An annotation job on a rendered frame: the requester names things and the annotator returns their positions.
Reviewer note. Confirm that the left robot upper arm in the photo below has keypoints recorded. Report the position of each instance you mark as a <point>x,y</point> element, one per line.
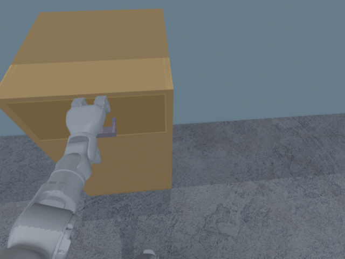
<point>45,232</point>

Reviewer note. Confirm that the left robot forearm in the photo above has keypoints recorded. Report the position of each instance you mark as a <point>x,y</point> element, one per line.
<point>66,182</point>

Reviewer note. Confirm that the cabinet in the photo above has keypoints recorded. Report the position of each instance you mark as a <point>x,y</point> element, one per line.
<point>77,54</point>

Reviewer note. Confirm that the robot left hand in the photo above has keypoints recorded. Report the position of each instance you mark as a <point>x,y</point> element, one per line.
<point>88,118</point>

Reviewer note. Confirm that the handle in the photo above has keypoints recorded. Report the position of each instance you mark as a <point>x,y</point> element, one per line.
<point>108,131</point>

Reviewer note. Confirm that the drawer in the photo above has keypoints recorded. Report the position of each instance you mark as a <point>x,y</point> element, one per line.
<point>134,114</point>

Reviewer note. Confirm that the robot left shin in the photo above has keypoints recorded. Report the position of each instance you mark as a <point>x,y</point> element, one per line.
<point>149,251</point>

